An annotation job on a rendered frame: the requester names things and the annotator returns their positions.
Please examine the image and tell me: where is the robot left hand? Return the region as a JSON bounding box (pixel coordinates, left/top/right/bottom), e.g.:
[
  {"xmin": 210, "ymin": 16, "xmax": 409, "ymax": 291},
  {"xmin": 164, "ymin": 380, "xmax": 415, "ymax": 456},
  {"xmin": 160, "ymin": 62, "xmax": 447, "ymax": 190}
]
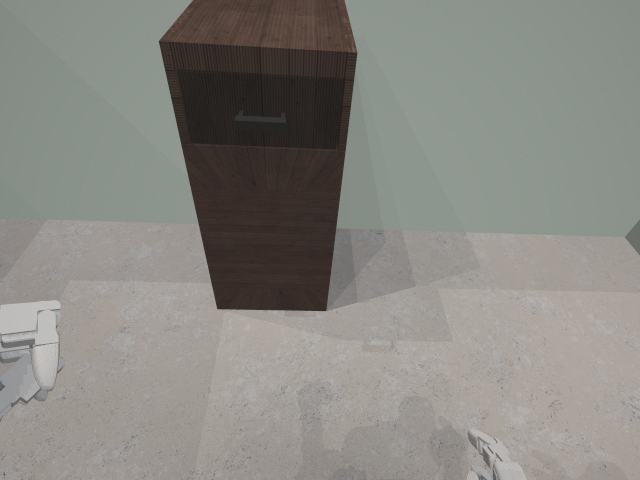
[{"xmin": 0, "ymin": 300, "xmax": 65, "ymax": 421}]

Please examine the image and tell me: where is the cabinet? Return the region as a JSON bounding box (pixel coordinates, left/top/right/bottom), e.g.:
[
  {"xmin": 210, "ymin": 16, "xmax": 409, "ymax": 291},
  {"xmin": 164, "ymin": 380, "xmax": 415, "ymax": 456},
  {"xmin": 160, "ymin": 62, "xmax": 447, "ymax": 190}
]
[{"xmin": 159, "ymin": 0, "xmax": 357, "ymax": 311}]

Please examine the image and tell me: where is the handle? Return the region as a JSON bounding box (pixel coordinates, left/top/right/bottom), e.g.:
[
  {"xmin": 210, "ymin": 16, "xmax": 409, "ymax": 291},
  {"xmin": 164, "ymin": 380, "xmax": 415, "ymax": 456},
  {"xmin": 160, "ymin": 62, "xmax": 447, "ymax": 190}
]
[{"xmin": 234, "ymin": 110, "xmax": 286, "ymax": 133}]

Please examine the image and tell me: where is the robot right hand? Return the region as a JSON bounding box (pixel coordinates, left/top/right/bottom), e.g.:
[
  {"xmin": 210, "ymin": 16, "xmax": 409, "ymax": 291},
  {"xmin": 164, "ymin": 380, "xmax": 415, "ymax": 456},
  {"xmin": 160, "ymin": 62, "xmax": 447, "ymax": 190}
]
[{"xmin": 466, "ymin": 428, "xmax": 527, "ymax": 480}]

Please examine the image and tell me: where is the drawer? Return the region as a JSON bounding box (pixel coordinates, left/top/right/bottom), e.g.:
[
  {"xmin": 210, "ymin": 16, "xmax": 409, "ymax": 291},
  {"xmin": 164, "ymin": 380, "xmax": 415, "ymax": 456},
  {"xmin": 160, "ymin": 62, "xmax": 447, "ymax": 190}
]
[{"xmin": 177, "ymin": 69, "xmax": 343, "ymax": 149}]

